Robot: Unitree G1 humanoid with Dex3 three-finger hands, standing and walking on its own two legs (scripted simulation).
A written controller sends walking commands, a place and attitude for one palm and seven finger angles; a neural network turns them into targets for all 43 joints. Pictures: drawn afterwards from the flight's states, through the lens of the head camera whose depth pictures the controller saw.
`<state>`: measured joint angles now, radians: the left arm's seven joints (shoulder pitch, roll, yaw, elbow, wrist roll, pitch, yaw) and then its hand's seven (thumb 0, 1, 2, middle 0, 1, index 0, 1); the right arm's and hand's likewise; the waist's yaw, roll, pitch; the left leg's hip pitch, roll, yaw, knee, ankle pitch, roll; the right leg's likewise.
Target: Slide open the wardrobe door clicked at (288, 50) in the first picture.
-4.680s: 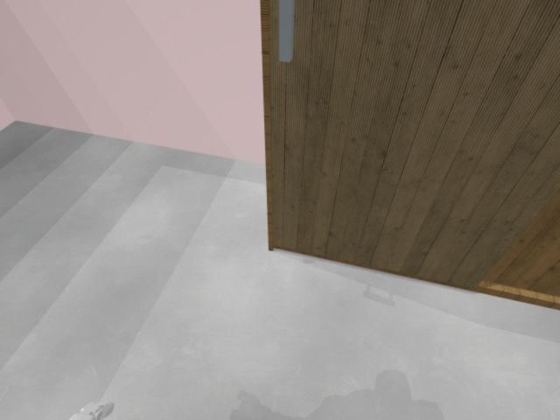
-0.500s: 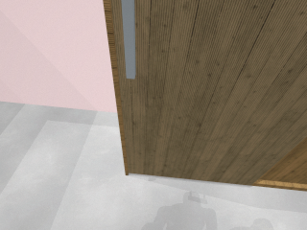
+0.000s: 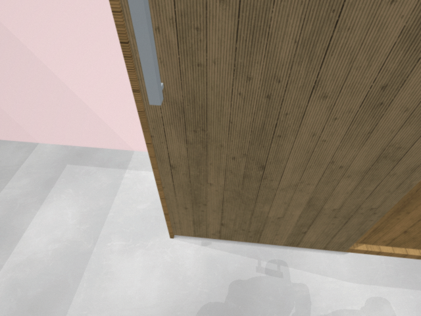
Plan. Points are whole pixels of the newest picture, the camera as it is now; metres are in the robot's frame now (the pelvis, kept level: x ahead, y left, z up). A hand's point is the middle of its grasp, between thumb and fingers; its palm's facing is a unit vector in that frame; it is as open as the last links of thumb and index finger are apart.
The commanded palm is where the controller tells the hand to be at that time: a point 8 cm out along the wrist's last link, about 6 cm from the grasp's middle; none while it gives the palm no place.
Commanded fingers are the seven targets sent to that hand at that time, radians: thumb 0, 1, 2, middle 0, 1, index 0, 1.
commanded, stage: come to a stop and stand still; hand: left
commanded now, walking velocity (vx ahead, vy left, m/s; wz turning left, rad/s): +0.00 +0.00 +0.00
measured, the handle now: (150, 46) +0.57 +0.16 +0.24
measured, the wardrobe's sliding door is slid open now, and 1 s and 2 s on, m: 0.00 0.00 0.00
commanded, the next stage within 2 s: look again from close up in 0.22 s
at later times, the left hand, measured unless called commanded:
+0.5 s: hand out of the picture +0.01 +0.21 -0.18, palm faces +0.06 -0.97 -0.23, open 7.3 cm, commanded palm none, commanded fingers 0.00 0.90 0.90 -0.20 -0.30 -0.20 -0.30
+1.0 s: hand out of the picture -0.03 +0.31 -0.17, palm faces +0.03 -0.95 -0.30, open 7.3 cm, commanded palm none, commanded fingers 0.00 0.90 0.90 -0.20 -0.30 -0.20 -0.30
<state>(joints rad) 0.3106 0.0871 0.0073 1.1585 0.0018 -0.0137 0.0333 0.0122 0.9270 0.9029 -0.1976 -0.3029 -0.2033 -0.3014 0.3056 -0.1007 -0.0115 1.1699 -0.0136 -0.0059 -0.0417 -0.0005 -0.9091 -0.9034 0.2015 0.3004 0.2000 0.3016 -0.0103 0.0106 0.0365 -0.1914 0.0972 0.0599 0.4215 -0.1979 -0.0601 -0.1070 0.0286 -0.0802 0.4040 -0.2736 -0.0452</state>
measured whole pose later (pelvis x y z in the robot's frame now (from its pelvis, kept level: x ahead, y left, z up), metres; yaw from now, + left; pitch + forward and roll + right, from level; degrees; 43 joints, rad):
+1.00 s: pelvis -0.06 +0.08 +0.00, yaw +2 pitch -3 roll -1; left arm 0.30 0.29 0.02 0.99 0.03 0.01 0.01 0.00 0.91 0.90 -0.20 -0.30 -0.20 -0.30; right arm 0.24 -0.28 -0.03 0.99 -0.02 0.01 0.00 0.00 -0.90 -0.90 0.21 0.30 0.20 0.30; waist 0.00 0.00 0.01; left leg -0.27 -0.02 0.09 0.46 -0.14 0.07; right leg -0.19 -0.07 -0.02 0.47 -0.24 0.02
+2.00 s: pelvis -0.06 +0.07 +0.00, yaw +1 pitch -2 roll -1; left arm 0.35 0.18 0.00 1.07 0.02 -0.01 0.03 0.00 0.91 0.90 -0.20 -0.30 -0.20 -0.30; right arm 0.29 -0.18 -0.02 1.10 -0.01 0.01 0.00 0.00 -0.91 -0.90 0.20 0.30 0.20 0.30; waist -0.01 0.00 0.01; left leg -0.28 0.00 0.07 0.44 -0.13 0.04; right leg -0.20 -0.03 -0.01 0.44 -0.21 0.04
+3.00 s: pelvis -0.04 +0.06 +0.00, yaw +1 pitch -2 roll +0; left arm 0.35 0.13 0.00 1.09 0.02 -0.01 0.04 0.00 0.91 0.90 -0.20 -0.30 -0.20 -0.30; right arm 0.29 -0.14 -0.01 1.11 -0.01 0.00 -0.01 0.00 -0.91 -0.90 0.20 0.30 0.20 0.30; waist -0.01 0.00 0.02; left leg -0.24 0.00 0.09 0.43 -0.15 0.04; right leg -0.17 -0.03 0.01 0.43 -0.23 0.03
